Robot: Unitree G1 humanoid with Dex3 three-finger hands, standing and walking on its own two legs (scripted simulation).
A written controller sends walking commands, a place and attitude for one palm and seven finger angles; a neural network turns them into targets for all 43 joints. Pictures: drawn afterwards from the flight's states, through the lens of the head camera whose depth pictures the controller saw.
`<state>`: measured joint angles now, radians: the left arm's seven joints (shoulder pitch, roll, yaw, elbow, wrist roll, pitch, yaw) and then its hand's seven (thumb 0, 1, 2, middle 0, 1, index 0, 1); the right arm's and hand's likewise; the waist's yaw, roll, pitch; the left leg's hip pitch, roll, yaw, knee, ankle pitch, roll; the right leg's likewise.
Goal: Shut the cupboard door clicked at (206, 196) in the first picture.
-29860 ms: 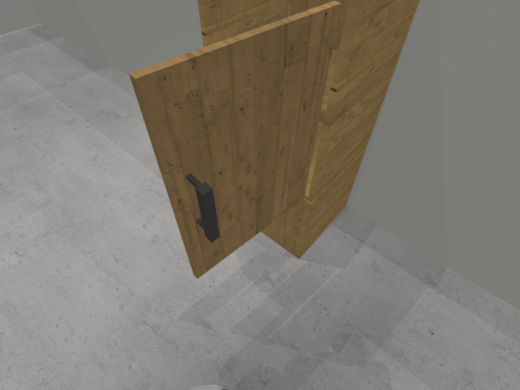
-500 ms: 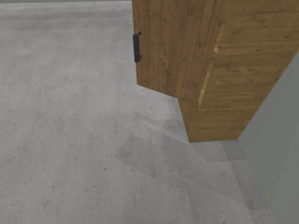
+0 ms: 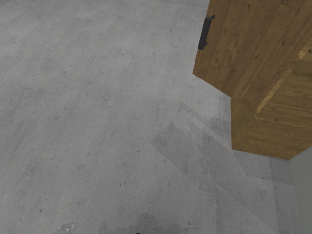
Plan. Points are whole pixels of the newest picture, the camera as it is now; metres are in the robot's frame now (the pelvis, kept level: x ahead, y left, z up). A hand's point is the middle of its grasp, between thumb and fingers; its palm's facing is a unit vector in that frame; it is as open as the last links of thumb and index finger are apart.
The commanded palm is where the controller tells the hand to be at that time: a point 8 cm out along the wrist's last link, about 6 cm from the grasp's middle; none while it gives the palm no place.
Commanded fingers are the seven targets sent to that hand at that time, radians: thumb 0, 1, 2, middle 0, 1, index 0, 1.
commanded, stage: walk to a spot facing it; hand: left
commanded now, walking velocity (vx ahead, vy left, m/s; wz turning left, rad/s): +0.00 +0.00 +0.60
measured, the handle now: (206, 32) +0.98 -0.22 -0.04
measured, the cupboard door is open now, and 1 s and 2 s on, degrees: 58 58 58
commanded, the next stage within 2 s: turn to face it in 1.24 s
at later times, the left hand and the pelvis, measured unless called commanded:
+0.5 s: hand out of the picture -0.05 +0.17 -0.17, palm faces +0.42 -0.87 -0.25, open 7.4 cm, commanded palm none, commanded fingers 0.00 0.90 0.90 -0.20 -0.30 -0.20 -0.30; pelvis +0.04 -0.02 +0.00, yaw +23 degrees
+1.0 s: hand (68, 203) +0.21 +0.27 -0.15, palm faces +0.52 -0.81 -0.25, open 7.4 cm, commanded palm none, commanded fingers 0.00 0.90 0.90 -0.20 -0.30 -0.20 -0.30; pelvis +0.21 +0.04 -0.02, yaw +34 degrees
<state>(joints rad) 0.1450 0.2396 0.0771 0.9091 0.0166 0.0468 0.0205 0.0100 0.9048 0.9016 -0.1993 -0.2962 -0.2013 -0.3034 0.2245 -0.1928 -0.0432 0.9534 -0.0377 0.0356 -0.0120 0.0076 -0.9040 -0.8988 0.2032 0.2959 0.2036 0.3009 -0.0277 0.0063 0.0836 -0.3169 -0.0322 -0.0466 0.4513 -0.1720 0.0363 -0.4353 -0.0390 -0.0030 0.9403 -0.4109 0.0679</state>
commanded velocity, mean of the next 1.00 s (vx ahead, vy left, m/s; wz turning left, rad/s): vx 0.28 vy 0.00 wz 0.51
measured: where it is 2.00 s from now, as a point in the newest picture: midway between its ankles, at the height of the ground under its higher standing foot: (132, 201)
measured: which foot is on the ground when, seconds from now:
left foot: down 0.00-0.12, up 0.14-0.52, down 0.54-0.94, up 0.96-1.00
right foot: up 0.00-0.12, down 0.14-0.54, up 0.56-0.92, down 0.94-1.00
